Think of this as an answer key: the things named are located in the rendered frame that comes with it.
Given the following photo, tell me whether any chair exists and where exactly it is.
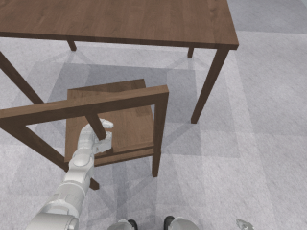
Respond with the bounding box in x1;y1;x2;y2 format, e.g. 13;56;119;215
0;79;170;191

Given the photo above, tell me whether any right robot shin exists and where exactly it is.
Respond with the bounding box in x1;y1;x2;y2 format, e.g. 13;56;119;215
171;217;184;224

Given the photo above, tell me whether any left robot foot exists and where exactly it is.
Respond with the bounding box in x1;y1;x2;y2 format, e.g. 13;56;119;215
128;219;138;230

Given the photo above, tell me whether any robot right hand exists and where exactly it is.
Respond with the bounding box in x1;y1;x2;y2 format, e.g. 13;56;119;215
236;218;254;230

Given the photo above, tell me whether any left robot upper arm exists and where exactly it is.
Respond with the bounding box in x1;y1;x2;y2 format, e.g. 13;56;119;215
28;212;80;230

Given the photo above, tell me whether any table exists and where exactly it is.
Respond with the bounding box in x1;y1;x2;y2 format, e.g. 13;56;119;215
0;0;240;124

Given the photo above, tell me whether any left robot forearm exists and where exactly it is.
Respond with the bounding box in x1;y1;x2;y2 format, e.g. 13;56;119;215
25;149;95;230

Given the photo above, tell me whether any robot left hand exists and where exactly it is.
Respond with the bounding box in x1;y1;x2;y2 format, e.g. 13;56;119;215
77;118;114;154

